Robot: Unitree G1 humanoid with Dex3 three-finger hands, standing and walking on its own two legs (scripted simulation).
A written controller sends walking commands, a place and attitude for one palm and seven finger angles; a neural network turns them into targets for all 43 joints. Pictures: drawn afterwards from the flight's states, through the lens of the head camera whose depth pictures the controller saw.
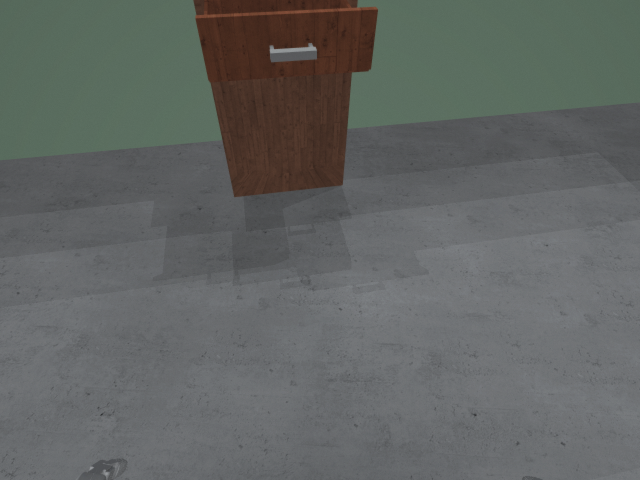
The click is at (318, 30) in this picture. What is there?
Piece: drawer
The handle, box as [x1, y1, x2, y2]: [270, 43, 316, 61]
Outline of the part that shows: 316,49 312,46 311,43 308,43 307,47 274,49 272,45 270,45 270,58 271,61 314,59 316,58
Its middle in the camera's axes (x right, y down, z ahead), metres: -0.08 -0.50 +1.02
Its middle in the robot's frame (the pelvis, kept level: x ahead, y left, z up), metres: +1.10 +0.13 +0.02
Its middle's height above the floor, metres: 0.79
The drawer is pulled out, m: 0.29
